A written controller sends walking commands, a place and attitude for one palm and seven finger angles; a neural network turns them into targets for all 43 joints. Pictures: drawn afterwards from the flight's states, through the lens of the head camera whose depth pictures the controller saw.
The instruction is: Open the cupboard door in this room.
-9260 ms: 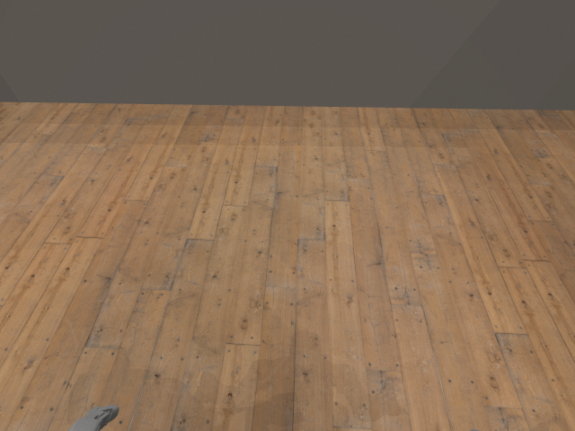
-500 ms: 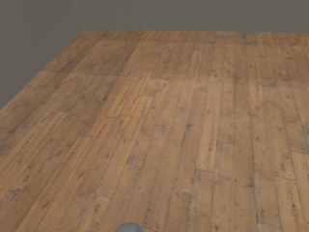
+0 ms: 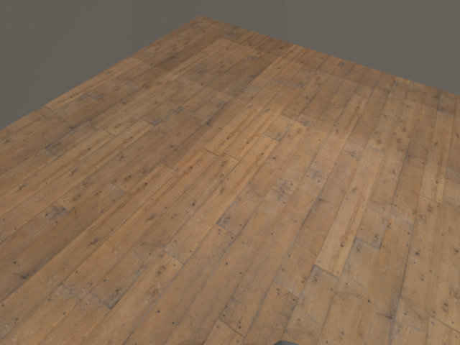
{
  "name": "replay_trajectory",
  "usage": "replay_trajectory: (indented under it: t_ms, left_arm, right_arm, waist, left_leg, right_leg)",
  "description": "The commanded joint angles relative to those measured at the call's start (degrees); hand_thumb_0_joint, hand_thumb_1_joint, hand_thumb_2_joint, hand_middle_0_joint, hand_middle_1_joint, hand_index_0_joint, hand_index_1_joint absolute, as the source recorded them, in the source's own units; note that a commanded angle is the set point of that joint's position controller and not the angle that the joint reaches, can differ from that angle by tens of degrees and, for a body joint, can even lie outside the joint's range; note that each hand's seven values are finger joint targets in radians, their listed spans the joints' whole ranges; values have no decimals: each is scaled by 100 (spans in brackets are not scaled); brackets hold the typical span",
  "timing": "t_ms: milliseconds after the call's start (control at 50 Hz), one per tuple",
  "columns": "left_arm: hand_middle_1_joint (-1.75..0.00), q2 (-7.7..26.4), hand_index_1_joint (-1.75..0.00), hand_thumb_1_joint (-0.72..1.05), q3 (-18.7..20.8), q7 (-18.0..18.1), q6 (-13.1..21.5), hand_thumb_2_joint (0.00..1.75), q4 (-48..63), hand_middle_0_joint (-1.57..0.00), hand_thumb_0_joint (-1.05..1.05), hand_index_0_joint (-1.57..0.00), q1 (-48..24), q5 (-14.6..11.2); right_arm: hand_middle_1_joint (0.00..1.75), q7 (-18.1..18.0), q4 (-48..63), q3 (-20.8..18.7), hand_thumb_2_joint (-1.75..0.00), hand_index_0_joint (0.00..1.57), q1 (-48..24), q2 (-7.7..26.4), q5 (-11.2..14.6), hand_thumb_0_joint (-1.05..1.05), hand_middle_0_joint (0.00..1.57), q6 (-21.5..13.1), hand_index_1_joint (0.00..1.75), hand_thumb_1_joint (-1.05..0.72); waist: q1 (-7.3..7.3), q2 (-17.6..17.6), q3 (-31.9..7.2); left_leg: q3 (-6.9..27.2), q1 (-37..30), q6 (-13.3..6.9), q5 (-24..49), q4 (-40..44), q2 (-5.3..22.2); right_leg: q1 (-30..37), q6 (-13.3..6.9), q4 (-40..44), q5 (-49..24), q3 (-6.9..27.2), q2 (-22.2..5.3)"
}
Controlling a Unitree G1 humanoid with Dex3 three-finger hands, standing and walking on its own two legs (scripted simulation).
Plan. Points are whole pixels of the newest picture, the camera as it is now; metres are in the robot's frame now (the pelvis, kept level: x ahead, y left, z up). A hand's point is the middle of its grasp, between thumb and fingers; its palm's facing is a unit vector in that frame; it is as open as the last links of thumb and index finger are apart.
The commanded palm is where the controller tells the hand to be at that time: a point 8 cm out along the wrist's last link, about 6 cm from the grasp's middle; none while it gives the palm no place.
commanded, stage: turn or walk to find it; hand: left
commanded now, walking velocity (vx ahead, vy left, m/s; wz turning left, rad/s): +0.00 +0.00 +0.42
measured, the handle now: out of the picture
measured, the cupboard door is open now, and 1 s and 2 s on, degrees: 0 0 0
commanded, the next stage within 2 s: stand and wait in 1.16 s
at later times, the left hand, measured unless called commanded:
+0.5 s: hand out of the picture +0.02 +0.14 -0.14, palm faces +0.21 -0.93 -0.29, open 7.4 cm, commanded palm none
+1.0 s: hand out of the picture -0.17 +0.17 -0.18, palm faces +0.48 -0.85 -0.24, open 7.4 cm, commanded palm none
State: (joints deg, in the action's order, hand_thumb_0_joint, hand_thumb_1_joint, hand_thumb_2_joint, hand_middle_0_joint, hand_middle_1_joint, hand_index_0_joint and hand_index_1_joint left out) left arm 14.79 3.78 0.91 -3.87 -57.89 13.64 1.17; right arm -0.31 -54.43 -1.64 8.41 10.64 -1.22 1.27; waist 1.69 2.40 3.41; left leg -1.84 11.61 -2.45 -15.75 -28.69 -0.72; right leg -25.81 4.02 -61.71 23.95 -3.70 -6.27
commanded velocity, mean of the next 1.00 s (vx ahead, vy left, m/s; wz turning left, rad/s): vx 0.00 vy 0.00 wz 0.42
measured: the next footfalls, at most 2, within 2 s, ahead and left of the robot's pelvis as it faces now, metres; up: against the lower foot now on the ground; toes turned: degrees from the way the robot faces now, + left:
right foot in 0.34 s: +0.03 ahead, -0.14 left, +0.00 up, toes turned +5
left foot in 0.86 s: -0.11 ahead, +0.07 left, +0.00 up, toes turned +27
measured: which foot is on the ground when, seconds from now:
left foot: down 0.00-0.34, up 0.36-0.84, down 0.86-1.00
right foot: up 0.00-0.32, down 0.34-0.86, up 0.88-1.00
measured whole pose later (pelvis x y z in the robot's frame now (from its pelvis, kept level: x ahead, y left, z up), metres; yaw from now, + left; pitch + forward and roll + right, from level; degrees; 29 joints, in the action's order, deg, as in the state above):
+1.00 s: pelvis -0.10 -0.03 +0.00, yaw +25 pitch -1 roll -1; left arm 15.0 3.9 0.9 -4.4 -58.1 14.3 1.2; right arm -0.1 -54.8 -2.0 9.4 10.6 -1.4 1.7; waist 1.4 2.8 2.9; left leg -1.7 11.7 -1.8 -17.1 -29.9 -0.2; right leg -26.0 3.5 -59.0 24.5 -5.0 -6.2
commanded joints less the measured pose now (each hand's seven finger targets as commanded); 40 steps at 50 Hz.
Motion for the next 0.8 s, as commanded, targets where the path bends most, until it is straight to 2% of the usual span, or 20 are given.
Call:
replay_trajectory:
  t_ms: [0,140,200,220,260,280,300,320,340,360,380,400,420,440,500,580,680,720,740,780]
  left_arm:
    - [-30,368,-30,90,58,0,185,90,517,-20,0,-20,-172,-26]
    - [-30,250,-30,90,29,34,181,90,811,-20,0,-20,-660,-54]
    - [-30,166,-30,90,7,42,223,90,861,-20,0,-20,-604,-81]
    - [-30,183,-30,90,7,44,244,90,853,-20,0,-20,-463,-91]
    - [-30,221,-30,90,28,53,294,90,769,-20,0,-20,-144,-102]
    - [-30,310,-30,90,57,70,336,90,709,-20,0,-20,75,-93]
    - [-30,650,-30,90,120,104,394,90,692,-20,0,-20,244,-28]
    - [-30,1146,-30,90,224,134,426,90,734,-20,0,-20,282,45]
    - [-30,1136,-30,90,189,144,382,90,815,-20,0,-20,232,-9]
    - [-30,889,-30,90,207,165,411,90,887,-20,0,-20,-184,-15]
    - [-30,746,-30,90,161,150,392,90,959,-20,0,-20,-507,-27]
    - [-30,613,-30,90,81,125,395,90,997,-20,0,-20,-705,-29]
    - [-30,483,-30,90,51,129,412,90,1017,-20,0,-20,-803,-34]
    - [-30,449,-30,90,38,122,442,90,1003,-20,0,-20,-748,-29]
    - [-30,467,-30,90,46,119,462,90,887,-20,0,-20,-350,-27]
    - [-30,587,-30,90,96,129,437,90,750,-20,0,-20,-31,26]
    - [-30,809,-30,90,171,102,401,90,573,-20,0,-20,307,75]
    - [-30,870,-30,90,197,99,386,90,537,-20,0,-20,281,79]
    - [-30,905,-30,90,203,97,377,90,523,-20,0,-20,253,75]
    - [-30,892,-30,90,197,79,337,90,518,-20,0,-20,89,32]
  right_arm:
    - [30,-110,190,-309,-90,20,444,1173,40,0,20,-127,30,-90]
    - [30,-78,199,-384,-90,20,645,1182,-19,0,20,-61,30,-90]
    - [30,-67,238,-409,-90,20,557,1214,-42,0,20,-27,30,-90]
    - [30,-58,254,-419,-90,20,492,1212,-37,0,20,-23,30,-90]
    - [30,-45,284,-436,-90,20,418,1170,-17,0,20,-7,30,-90]
    - [30,-31,303,-431,-90,20,378,1086,21,0,20,-6,30,-90]
    - [30,3,345,-401,-90,20,461,811,74,0,20,-7,30,-90]
    - [30,19,507,-348,-90,20,419,500,76,0,20,-4,30,-90]
    - [30,5,516,-430,-90,20,267,808,21,0,20,57,30,-90]
    - [30,26,386,-459,-90,20,366,842,-13,0,20,135,30,-90]
    - [30,59,242,-493,-90,20,443,824,-16,0,20,197,30,-90]
    - [30,96,127,-487,-90,20,607,762,-32,0,20,227,30,-90]
    - [30,122,45,-468,-90,20,821,709,-33,0,20,233,30,-90]
    - [30,130,-9,-450,-90,20,919,635,-31,0,20,243,30,-90]
    - [30,126,-8,-441,-90,20,837,679,-26,0,20,252,30,-90]
    - [30,126,82,-397,-90,20,459,658,-14,0,20,251,30,-90]
    - [30,113,181,-310,-90,20,109,554,45,0,20,164,30,-90]
    - [30,95,204,-277,-90,20,137,545,83,0,20,116,30,-90]
    - [30,82,174,-266,-90,20,263,534,90,0,20,93,30,-90]
    - [30,70,83,-267,-90,20,591,572,83,0,20,49,30,-90]
  waist:
    - [-225,-845,-419]
    - [-397,-1008,-326]
    - [-347,-1086,-436]
    - [-279,-1147,-507]
    - [-117,-1029,-639]
    - [0,-792,-708]
    - [57,51,-851]
    - [129,1463,-693]
    - [168,991,-603]
    - [-36,1026,-363]
    - [-174,718,-34]
    - [-328,440,101]
    - [-429,383,62]
    - [-426,465,59]
    - [-251,707,-74]
    - [-61,705,-2]
    - [146,856,-321]
    - [130,919,-451]
    - [58,897,-568]
    - [-174,782,-654]
  left_leg:
    - [1270,-812,-580,3329,946,1408]
    - [1910,-498,-788,2509,979,1461]
    - [2123,-232,-763,2576,829,1349]
    - [2138,-171,-741,2634,728,1310]
    - [2112,266,-550,2323,479,1076]
    - [1989,728,-329,1746,251,866]
    - [1531,1534,15,602,-390,411]
    - [557,2405,410,-1369,-1734,-375]
    - [701,2134,387,-1775,-2845,-168]
    - [912,2071,372,-1473,-3431,8]
    - [807,1970,392,-1126,-3866,49]
    - [695,1935,432,-786,-4122,94]
    - [605,1920,474,-555,-4168,134]
    - [522,1916,531,-372,-4220,135]
    - [432,2005,658,-269,-4095,207]
    - [291,1849,692,-625,-3316,333]
    - [-29,1359,616,-1149,-1951,280]
    - [-132,1049,557,-1240,-1439,269]
    - [-213,827,535,-1090,-1100,231]
    - [-325,103,476,-278,-140,173]
  right_leg:
    - [-605,144,-206,-220,248,17]
    - [-238,123,797,163,303,158]
    - [341,36,1679,195,230,339]
    - [566,10,2068,75,211,397]
    - [1362,-31,3068,-664,137,476]
    - [2022,-61,3788,-1245,181,349]
    - [2819,-276,4340,-1179,924,-465]
    - [2932,-929,4601,-1610,2359,-1886]
    - [1986,-1352,4674,-1719,2302,-2256]
    - [1452,-1346,4838,-1073,1985,-1929]
    - [1031,-1215,4922,-600,1696,-1639]
    - [881,-1042,4832,-639,1224,-1333]
    - [950,-946,4729,-977,892,-1151]
    - [1036,-881,4702,-1167,603,-1047]
    - [1429,-914,4677,-1216,446,-1060]
    - [1558,-1068,4676,-1131,510,-1293]
    - [1982,-1231,4313,-2089,423,-1443]
    - [2012,-1269,4109,-2440,386,-1543]
    - [1979,-1216,3951,-2596,318,-1524]
    - [1589,-901,3530,-2372,-54,-1380]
